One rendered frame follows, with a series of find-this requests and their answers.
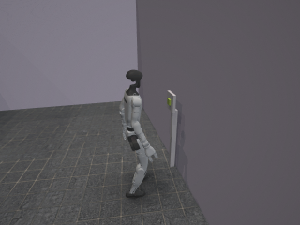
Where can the robot left foot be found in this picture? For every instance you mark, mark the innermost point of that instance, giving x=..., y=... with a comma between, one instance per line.
x=147, y=175

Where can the button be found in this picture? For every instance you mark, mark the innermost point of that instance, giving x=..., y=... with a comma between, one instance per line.
x=169, y=101

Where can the right robot thigh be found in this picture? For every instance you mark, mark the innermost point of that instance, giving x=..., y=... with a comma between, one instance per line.
x=136, y=144

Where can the panel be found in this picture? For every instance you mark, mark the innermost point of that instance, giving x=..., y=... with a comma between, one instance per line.
x=173, y=126

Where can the robot right upper arm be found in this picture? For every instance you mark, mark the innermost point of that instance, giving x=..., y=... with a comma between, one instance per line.
x=136, y=104

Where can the left robot hand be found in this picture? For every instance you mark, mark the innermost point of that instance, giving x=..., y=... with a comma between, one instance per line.
x=124, y=129

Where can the left robot forearm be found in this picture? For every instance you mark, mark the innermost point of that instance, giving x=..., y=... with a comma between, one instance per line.
x=124, y=124

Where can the right robot forearm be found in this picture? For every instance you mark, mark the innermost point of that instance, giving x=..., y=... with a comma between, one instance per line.
x=139, y=132

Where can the robot left upper arm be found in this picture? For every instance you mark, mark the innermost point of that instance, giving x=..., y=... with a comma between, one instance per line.
x=122, y=105

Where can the right robot hand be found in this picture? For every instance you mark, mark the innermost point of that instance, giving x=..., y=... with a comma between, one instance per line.
x=149, y=152

